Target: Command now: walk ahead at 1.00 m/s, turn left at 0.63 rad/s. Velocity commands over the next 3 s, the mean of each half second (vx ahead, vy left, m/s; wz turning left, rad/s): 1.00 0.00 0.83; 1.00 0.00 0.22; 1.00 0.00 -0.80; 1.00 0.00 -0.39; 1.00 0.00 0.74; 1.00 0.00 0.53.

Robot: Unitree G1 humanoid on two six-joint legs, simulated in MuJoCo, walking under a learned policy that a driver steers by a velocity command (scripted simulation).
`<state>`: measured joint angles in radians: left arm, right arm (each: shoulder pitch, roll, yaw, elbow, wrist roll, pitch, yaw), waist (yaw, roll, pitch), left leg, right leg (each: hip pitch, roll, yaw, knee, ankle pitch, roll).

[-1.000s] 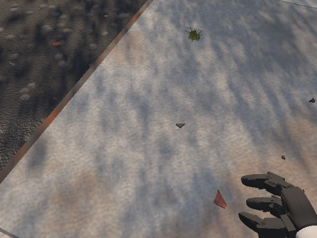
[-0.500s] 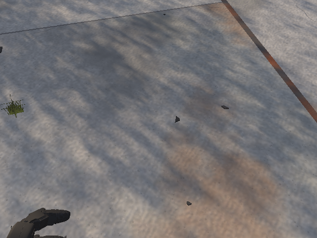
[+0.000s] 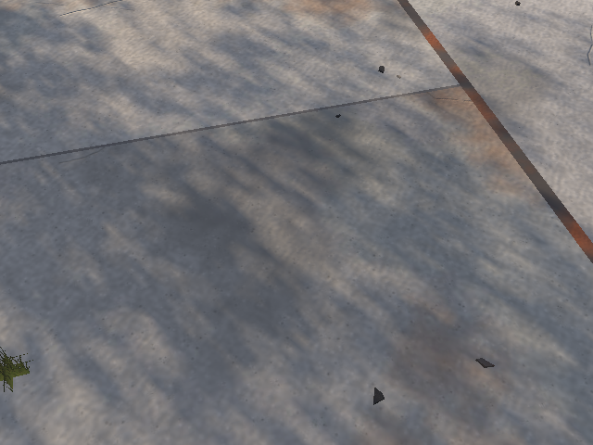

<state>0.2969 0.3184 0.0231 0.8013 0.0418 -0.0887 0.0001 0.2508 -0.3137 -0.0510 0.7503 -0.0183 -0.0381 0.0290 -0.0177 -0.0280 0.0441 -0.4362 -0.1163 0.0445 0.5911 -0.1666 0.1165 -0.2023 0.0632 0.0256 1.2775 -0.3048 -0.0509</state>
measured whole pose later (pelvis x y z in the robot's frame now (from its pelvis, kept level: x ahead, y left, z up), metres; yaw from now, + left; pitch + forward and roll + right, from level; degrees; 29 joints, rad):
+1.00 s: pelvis +0.88 +0.26 +0.02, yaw +30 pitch +0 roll +2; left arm 0.27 0.27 0.02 0.81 0.01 -0.02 -0.04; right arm 0.38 -0.29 -0.04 0.87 -0.03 -0.09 0.01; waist 0.00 -0.03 0.03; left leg -0.04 -0.10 0.13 0.34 -0.30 0.10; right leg -0.67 -0.12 0.04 1.17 -0.18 -0.06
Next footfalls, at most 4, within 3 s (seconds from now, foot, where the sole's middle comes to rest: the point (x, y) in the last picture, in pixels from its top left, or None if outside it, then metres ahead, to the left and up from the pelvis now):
0.34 right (344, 403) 0.56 -0.09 -0.75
0.78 left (183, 304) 0.82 0.30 -0.75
1.22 right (166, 176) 1.28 0.40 -0.75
1.64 left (112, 97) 1.66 0.64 -0.75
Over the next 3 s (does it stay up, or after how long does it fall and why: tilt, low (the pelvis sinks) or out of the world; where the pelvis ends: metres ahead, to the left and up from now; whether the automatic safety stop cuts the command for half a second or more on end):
stays up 2.71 0.65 0.00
